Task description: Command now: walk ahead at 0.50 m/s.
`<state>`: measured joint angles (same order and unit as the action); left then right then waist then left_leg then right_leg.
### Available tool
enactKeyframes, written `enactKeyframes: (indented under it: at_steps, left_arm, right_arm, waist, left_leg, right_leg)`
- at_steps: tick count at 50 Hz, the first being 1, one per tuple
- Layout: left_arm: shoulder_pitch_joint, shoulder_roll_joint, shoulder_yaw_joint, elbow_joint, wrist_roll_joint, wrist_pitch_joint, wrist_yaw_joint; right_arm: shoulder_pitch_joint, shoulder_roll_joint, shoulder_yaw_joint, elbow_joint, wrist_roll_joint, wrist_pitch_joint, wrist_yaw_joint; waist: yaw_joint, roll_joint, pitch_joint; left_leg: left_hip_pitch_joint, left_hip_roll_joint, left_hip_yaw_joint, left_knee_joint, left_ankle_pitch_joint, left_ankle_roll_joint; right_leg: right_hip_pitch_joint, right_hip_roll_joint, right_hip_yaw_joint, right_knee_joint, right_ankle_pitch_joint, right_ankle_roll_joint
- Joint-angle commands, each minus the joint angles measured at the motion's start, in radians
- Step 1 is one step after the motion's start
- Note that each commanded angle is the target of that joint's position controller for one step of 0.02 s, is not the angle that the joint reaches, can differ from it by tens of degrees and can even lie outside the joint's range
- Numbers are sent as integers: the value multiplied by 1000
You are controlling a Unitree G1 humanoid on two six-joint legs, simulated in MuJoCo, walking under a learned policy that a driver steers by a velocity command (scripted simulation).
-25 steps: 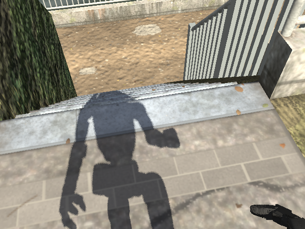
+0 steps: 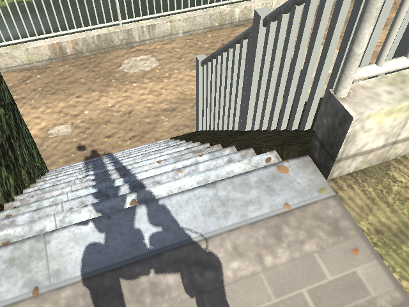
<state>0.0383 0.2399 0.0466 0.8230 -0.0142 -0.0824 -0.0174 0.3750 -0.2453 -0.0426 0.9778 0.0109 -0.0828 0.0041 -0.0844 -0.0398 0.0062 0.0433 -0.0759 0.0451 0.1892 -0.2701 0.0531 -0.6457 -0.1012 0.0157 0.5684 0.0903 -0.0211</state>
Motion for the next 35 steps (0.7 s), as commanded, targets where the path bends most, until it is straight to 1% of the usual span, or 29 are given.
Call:
enactKeyframes:
  at_steps: [1,2,3,4,5,6,7,8,9,10,11,12,13,14,15,16,17,19,20,21,23,27,29,30,31,32,33,34,35]
  left_arm:
    - [-155,69,6,-110,-7,-27,-23]
    - [-132,84,10,-108,-7,-29,-27]
    - [-76,109,20,-95,-7,-31,-27]
    - [41,141,38,-62,-5,-32,-24]
    - [224,196,64,-9,2,-32,-14]
    - [390,295,88,17,28,-29,-4]
    - [418,253,76,34,14,-21,-4]
    - [363,182,53,26,8,-19,-2]
    - [279,147,42,11,9,-19,3]
    - [207,114,31,9,12,-24,0]
    - [163,84,24,9,17,-31,-2]
    - [142,74,22,15,24,-34,-5]
    - [224,-14,-3,35,116,-43,18]
    - [244,-14,1,49,123,-45,18]
    - [232,4,5,44,121,-52,12]
    - [214,20,4,40,117,-58,5]
    - [199,34,4,36,116,-62,2]
    - [203,54,5,41,109,-64,4]
    - [219,77,11,48,104,-65,5]
    - [231,104,20,50,100,-68,8]
    - [241,136,34,52,98,-74,12]
    - [238,160,58,55,90,-60,23]
    - [233,165,69,45,86,-52,37]
    - [244,158,68,40,76,-49,35]
    - [317,124,59,31,73,-43,23]
    - [421,38,24,-8,108,-45,17]
    - [268,105,32,-61,89,-32,2]
    - [122,87,23,-110,75,-16,-1]
    - [114,140,38,-96,82,-4,19]
  right_arm:
    - [66,-168,-37,-9,3,12,-9]
    - [54,-175,-40,-11,4,16,-11]
    - [32,-187,-44,-17,5,20,-12]
    - [5,-189,-44,-24,5,25,-12]
    - [-3,-161,-32,-36,0,25,-12]
    - [69,-73,-3,-64,-11,12,-4]
    - [124,-21,15,-41,5,-10,2]
    - [39,-145,-20,-56,35,-25,3]
    - [-47,-165,-28,-85,50,-30,0]
    - [-85,-147,-29,-91,41,-26,-8]
    - [-81,-134,-38,-88,30,-12,-14]
    - [-48,-106,-38,-79,27,5,-14]
    - [28,57,28,-44,-149,-13,38]
    - [34,61,22,-32,-139,-17,61]
    - [9,14,14,-36,-106,-23,78]
    - [-39,-22,3,-49,-84,-28,89]
    - [-84,-45,-1,-70,-77,-30,94]
    - [-161,-19,13,-107,-75,-18,97]
    - [-186,-9,21,-124,-72,-11,97]
    - [-207,-13,23,-138,-67,-6,95]
    - [-214,-42,17,-146,-62,-1,90]
    - [-221,-75,1,-144,-61,0,73]
    - [-201,-107,-17,-141,-51,-10,60]
    - [-168,-135,-30,-132,-40,-21,47]
    - [-123,-206,-53,-138,-36,-32,21]
    - [3,-300,-81,-143,-46,-16,-4]
    - [116,-292,-75,-112,-56,-11,-12]
    - [75,-300,-97,-94,-62,-36,-18]
    - [-48,-264,-102,-127,-30,-37,-24]
  waist:
    - [0,97,82]
    - [21,110,65]
    - [57,131,27]
    - [125,140,-45]
    - [204,122,-162]
    - [213,-52,-341]
    - [200,-215,-465]
    - [214,-126,-329]
    - [189,-85,-192]
    - [154,-16,-101]
    - [119,-31,-55]
    - [92,-52,-34]
    - [81,-26,31]
    - [83,-10,47]
    - [83,-8,36]
    - [77,-9,27]
    - [66,-9,10]
    - [59,-13,-13]
    - [61,-15,-19]
    - [63,-19,-18]
    - [58,-23,-10]
    - [44,-20,1]
    - [35,-22,-19]
    - [20,16,-59]
    - [44,125,-193]
    - [54,293,-459]
    - [-18,175,-563]
    - [-36,84,-349]
    - [3,89,-198]
  left_leg:
    - [58,329,-134,19,402,136]
    - [73,336,-133,50,481,127]
    - [78,329,-122,109,639,115]
    - [59,300,-94,236,806,96]
    - [-77,247,-69,451,776,67]
    - [-457,126,-20,844,393,5]
    - [-683,9,-119,1088,-286,-17]
    - [-777,71,-199,1172,-272,1]
    - [-798,125,-163,1153,-184,10]
    - [-762,167,-147,1082,-105,6]
    - [-714,199,-152,1022,-51,4]
    - [-657,212,-155,1001,-16,0]
    - [-654,194,-185,1022,53,25]
    - [-707,183,-202,991,81,34]
    - [-741,179,-192,951,137,39]
    - [-748,181,-178,905,193,33]
    - [-738,187,-151,842,243,17]
    - [-682,194,-78,707,300,-29]
    - [-647,188,-61,652,326,-40]
    - [-634,177,-49,606,350,-45]
    - [-633,162,-48,525,373,-42]
    - [-636,139,-52,400,312,-22]
    - [-549,84,-13,336,309,10]
    - [-441,40,17,271,425,52]
    - [-198,75,-54,289,821,167]
    - [256,341,-426,294,1081,451]
    - [373,460,-693,183,939,497]
    - [206,414,-605,150,654,367]
    - [-3,351,-499,89,495,307]
  right_leg:
    - [-63,24,-15,-56,-81,-26]
    - [-14,38,-23,-70,-120,-41]
    - [80,66,-43,-74,-158,-58]
    - [250,102,-74,-96,-150,-84]
    - [545,67,-34,-77,-110,-127]
    - [985,-205,325,-57,-143,-251]
    - [1131,-343,685,-203,-278,-337]
    - [1019,-306,588,-241,-346,-279]
    - [858,-270,423,-268,-317,-232]
    - [701,-226,314,-318,-273,-203]
    - [604,-187,231,-358,-250,-179]
    - [533,-164,174,-393,-241,-168]
    - [457,-178,174,-437,-255,-219]
    - [480,-183,133,-454,-244,-231]
    - [502,-169,66,-457,-181,-233]
    - [500,-156,0,-454,-71,-235]
    - [491,-148,-62,-444,81,-236]
    - [467,-128,-170,-418,363,-223]
    - [464,-125,-200,-403,456,-217]
    - [478,-127,-214,-392,513,-212]
    - [541,-141,-226,-368,530,-201]
    - [707,-185,-228,-295,512,-164]
    - [735,-168,-252,-200,547,-121]
    - [719,-130,-269,-109,563,-82]
    - [634,-57,-291,66,392,-7]
    - [331,43,-257,335,-266,113]
    - [168,144,-84,526,-864,122]
    - [56,86,58,615,-853,76]
    - [47,43,63,618,-814,60]
